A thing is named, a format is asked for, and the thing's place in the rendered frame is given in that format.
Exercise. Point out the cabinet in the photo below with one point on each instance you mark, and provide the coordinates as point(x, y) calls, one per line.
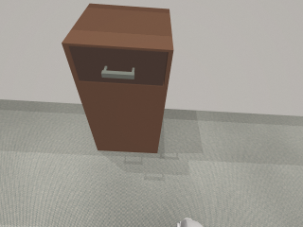
point(123, 117)

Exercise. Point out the drawer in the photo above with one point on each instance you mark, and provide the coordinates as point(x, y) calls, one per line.
point(149, 66)

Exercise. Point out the handle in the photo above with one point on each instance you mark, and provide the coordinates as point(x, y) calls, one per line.
point(117, 74)

